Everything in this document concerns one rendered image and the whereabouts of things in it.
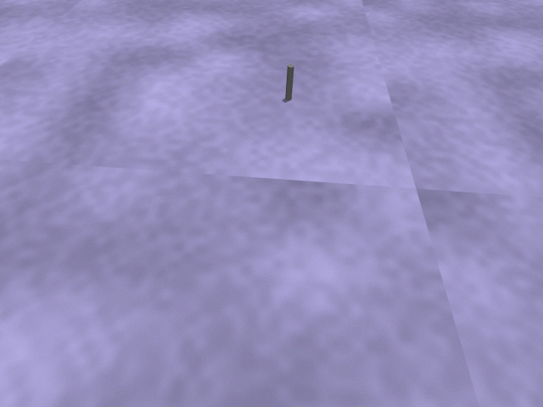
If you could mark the can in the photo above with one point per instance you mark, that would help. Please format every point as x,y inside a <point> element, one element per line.
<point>289,85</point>

